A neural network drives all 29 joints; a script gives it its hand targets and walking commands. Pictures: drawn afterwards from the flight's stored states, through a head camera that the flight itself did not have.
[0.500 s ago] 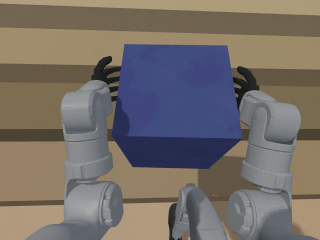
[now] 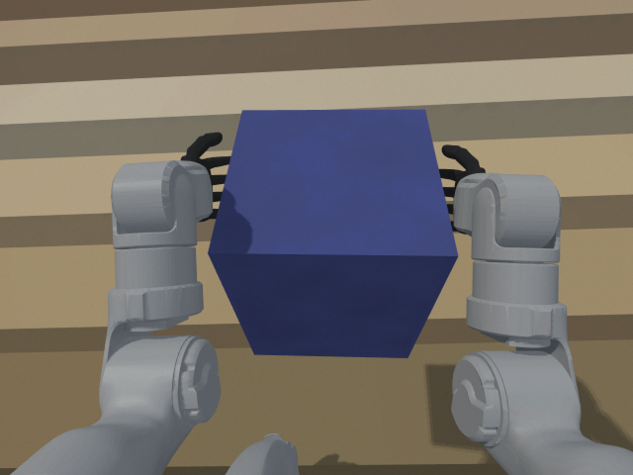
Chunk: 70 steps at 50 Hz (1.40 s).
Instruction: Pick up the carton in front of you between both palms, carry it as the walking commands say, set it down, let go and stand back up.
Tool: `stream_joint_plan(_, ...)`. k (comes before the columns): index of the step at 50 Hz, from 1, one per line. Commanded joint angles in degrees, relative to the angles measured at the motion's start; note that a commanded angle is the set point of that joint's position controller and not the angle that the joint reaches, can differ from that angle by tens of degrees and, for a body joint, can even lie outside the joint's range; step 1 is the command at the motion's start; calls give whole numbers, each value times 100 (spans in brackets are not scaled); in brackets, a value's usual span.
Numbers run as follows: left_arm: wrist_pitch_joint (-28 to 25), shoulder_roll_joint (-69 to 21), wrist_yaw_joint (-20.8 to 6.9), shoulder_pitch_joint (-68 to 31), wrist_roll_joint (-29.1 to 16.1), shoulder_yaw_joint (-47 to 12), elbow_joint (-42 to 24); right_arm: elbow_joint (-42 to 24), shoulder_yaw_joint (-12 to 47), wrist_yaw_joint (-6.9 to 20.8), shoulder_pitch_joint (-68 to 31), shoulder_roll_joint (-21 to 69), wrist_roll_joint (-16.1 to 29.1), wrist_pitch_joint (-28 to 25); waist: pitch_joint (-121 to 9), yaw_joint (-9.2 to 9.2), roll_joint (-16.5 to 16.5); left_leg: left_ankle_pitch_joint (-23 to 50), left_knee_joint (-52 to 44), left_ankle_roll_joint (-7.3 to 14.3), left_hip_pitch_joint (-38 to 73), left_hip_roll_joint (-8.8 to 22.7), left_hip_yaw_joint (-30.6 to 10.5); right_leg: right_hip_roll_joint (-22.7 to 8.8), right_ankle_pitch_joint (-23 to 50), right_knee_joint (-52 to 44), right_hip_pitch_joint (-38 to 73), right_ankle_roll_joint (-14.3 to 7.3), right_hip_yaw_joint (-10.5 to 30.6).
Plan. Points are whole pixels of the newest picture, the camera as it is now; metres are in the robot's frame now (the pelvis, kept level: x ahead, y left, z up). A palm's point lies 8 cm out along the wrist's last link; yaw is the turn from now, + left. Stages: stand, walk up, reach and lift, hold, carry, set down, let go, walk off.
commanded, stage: carry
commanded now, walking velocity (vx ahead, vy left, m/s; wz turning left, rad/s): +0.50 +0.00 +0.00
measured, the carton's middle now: (331, 243) +0.38 -0.01 +0.12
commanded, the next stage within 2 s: none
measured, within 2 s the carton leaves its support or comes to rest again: neither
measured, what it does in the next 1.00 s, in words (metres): climbs: right foot, then left foot 0.13 m higher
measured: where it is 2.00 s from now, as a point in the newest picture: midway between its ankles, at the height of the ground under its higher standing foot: (350, 410)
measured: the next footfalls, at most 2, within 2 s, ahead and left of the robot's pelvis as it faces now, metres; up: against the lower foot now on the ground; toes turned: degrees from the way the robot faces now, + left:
right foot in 0.36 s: +0.17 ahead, -0.11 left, +0.13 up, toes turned -2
left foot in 0.66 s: +0.42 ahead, +0.05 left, +0.27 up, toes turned +1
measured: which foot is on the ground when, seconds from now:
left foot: down 0.00-0.36, up 0.38-0.64, down 0.66-1.00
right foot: down 0.00-0.00, up 0.02-0.34, down 0.36-0.70, up 0.72-1.00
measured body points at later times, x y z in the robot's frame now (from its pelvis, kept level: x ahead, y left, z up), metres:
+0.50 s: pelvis +0.21 -0.04 +0.12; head +0.24 -0.04 +0.57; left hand +0.60 +0.13 +0.29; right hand +0.62 -0.17 +0.29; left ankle +0.14 +0.07 -0.44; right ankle +0.13 -0.10 -0.63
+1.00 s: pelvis +0.35 -0.02 +0.24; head +0.39 -0.03 +0.69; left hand +0.74 +0.07 +0.32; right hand +0.69 -0.23 +0.32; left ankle +0.38 +0.05 -0.50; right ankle +0.41 -0.13 -0.42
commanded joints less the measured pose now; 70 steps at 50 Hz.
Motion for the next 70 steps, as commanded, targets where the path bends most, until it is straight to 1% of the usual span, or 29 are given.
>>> stream_joint_plan(1, 205, -6024, -1333, -3624, -1904, -2655, 236, -136, 3108, 1100, -4339, 5735, 2736, -148, -3512, -798, 1632, 5498, -3723, 1594, 5826, 1724, -4721, 1473, -204, 6573, -3032, 621, 483)
stream_joint_plan(2, 165, -5788, -1270, -3457, -1576, -2447, 376, -99, 3188, 1215, -4513, 6154, 2978, -200, -4063, -632, 899, 6495, -3384, 1817, 6004, 1895, -5146, 1455, -499, 8205, -3189, 460, 1765)
stream_joint_plan(5, 77, -5692, -1147, -3916, -1194, -2063, -62, -912, 3446, 1453, -6099, 6975, 3714, -378, -2733, -411, 18, 2358, -3301, 804, 5165, 1453, -4093, 807, -595, 7709, -4574, -98, 1745)
stream_joint_plan(7, 41, -5434, -1019, -4084, -1080, -2006, -252, -1092, 3456, 1525, -6473, 7138, 3951, -434, -2428, -285, 54, 1921, -3634, 492, 4866, 1323, -3263, 603, -438, 7047, -4482, -141, 1416)
stream_joint_plan(11, 123, -5162, -873, -3708, -995, -2114, -122, -786, 3084, 1443, -5939, 6833, 3756, -301, -2537, -307, 118, 4439, -3689, 381, 4754, 1299, -1903, 555, -866, 4229, -3667, -109, 555)
stream_joint_plan(13, 233, -5337, -897, -3593, -1073, -2273, 110, -488, 2813, 1418, -5507, 6642, 3417, -181, -2761, -196, 923, 5472, -3727, 275, 4516, 1268, -1333, 496, -215, 2644, -2779, -164, 520)
stream_joint_plan(16, 285, -5788, -931, -3996, -1326, -2488, 335, 26, 2546, 1457, -5187, 6510, 3003, 4, -2969, -164, 922, 7525, -2423, -77, 6737, 781, -898, 961, 561, -374, -2956, 73, 113)
stream_joint_plan(18, 301, -6191, -1096, -3636, -1571, -2537, 472, 385, 2328, 1458, -4542, 6342, 2699, -45, -3028, 176, 928, 5306, -1620, -164, 5987, 716, -999, 415, 2891, -3235, -522, 356, 255)
stream_joint_plan(19, 268, -6339, -1162, -3813, -1626, -2535, 530, 552, 2262, 1458, -4344, 6381, 2588, -55, -2826, 226, -266, 1428, -718, -461, 3417, 284, -664, -334, 6411, -2017, 1813, 233, 958)
stream_joint_plan(20, 266, -6375, -1233, -3702, -1725, -2537, 722, 685, 2209, 1444, -4253, 6395, 2443, -74, -2783, 407, -1373, -1740, 1019, -858, 164, -246, -589, -1392, 10289, 86, 4215, -440, 1936)
stream_joint_plan(21, 270, -6485, -1319, -3742, -1954, -2611, 755, 916, 2057, 1382, -4047, 6172, 2213, -135, -3119, 549, -1185, -2178, 2702, -812, -973, -429, -913, -1677, 10803, 269, 4501, -929, 2047)
stream_joint_plan(23, 132, -6765, -1433, -4679, -2383, -2800, 77, 587, 2060, 1230, -4541, 6136, 2064, -200, -2798, 704, -372, -1948, 3488, -614, -1723, -434, -1019, -1321, 8369, -82, 3886, -986, 2064)
stream_joint_plan(29, -13, -6932, -1440, -5157, -2927, -3192, -763, -52, 2172, 813, -4320, 5557, 1692, -283, -2368, 472, -545, -1715, 3216, -395, -1727, 186, -894, -780, 3853, -647, 2290, -815, 1933)
stream_joint_plan(31, -51, -7082, -1460, -5048, -2877, -3270, -656, -119, 2238, 786, -4198, 5531, 1576, -325, -2231, 159, -421, -1838, 415, -342, 808, -6, -332, -567, 4884, -1279, 424, -668, 1228)
stream_joint_plan(33, -117, -7087, -1464, -4603, -2664, -3281, -428, -157, 2604, 886, -4015, 5955, 1741, -374, -3050, -405, -1403, -316, -226, -122, 2727, -575, 187, -782, 9290, 51, 277, -522, 800)
stream_joint_plan(34, -153, -7182, -1458, -4371, -2521, -3371, -322, -135, 2802, 981, -3876, 6193, 1900, -402, -3665, -679, -1055, 262, -1149, 18, 3769, -401, -518, -677, 8353, 1035, 187, -213, 786)
stream_joint_plan(35, -216, -7196, -1475, -4190, -2351, -3359, -446, -88, 2944, 1086, -3643, 6376, 2030, -545, -4273, -995, 530, 3055, -2032, 1056, 4679, 999, -3014, 82, 6411, 3326, -664, 329, 715)
stream_joint_plan(36, -275, -7208, -1486, -3999, -2208, -3425, -444, -103, 3123, 1188, -3499, 6568, 2220, -674, -4312, -868, 2318, 7669, -3443, 1758, 5513, 1790, -5002, 1617, -483, 5834, -2064, 704, 879)
stream_joint_plan(37, -367, -7216, -1442, -3578, -2021, -3442, -351, -213, 3314, 1304, -3402, 6822, 2477, -738, -4603, -582, 1580, 7677, -3094, 1700, 5727, 1778, -4630, 1508, -848, 7313, -2405, 537, 1815)
stream_joint_plan(39, -539, -7022, -1344, -2880, -1597, -3271, -458, -707, 3796, 1521, -3851, 7336, 2947, -947, -3720, -443, 584, 5676, -2777, 1074, 5557, 1474, -3895, 1156, -786, 7568, -3675, 221, 1860)
stream_joint_plan(42, -833, -6721, -1244, -2246, -1252, -3182, -377, -858, 4280, 1736, -4141, 7769, 3416, -1228, -2836, -429, 231, 3808, -3111, 546, 5608, 1139, -3243, 898, -1096, 7120, -4649, 87, 1446)
stream_joint_plan(47, -1266, -6508, -1219, -1485, -960, -3144, -112, -427, 4249, 1873, -3600, 7690, 3332, -1603, -2591, -270, 4, 4408, -3471, 356, 4769, 1217, -2153, 631, -1467, 3461, -3459, 271, 721)
stream_joint_plan(50, -1274, -6627, -1207, -1575, -1131, -3599, -284, -96, 3952, 1911, -2954, 7377, 3067, -1603, -2819, -218, 1200, 5301, -3352, 333, 3714, 1321, -1509, 754, 74, 1743, -1602, 146, 311)
stream_joint_plan(54, -1135, -6590, -1208, -2181, -1534, -3935, -485, 150, 3538, 1806, -2552, 6800, 2681, -1413, -2608, -82, 673, 3762, -2894, -74, 3754, 866, -1222, 420, 1692, -662, -535, 87, 579)
stream_joint_plan(55, -1033, -6565, -1247, -2127, -1686, -3924, -353, 369, 3435, 1745, -2276, 6547, 2580, -1361, -2518, -19, 450, 2050, -2702, -202, 3554, 858, -1380, -138, 2578, -992, -155, 62, 1114)
stream_joint_plan(56, -976, -6415, -1284, -2099, -1716, -3890, -156, 554, 3277, 1685, -2139, 6427, 2437, -1306, -2719, 44, -158, 280, -2515, -430, 2763, 821, -1434, -1159, 5638, 26, 951, -330, 1727)
stream_joint_plan(57, -980, -6481, -1333, -2037, -1837, -3934, -24, 522, 3168, 1617, -2058, 6218, 2315, -1264, -2860, 148, -297, -400, -2911, -575, 2823, 641, -1381, -1196, 5126, 62, 776, -654, 1816)
stream_joint_plan(62, -880, -6772, -1456, -2986, -2380, -3858, -259, 302, 2944, 1415, -2641, 6126, 2196, -1116, -1975, 79, 113, 554, -3483, -420, 3703, 683, -1524, -393, 1194, -563, -901, -95, 1426)
stream_joint_plan(70, -819, -6825, -1449, -2844, -2256, -3300, 211, 222, 2971, 1363, -3059, 6349, 2392, -1044, -2134, 93, -12, 1143, -3597, -335, 3528, 760, -1605, -340, 1275, -397, -496, -120, 1172)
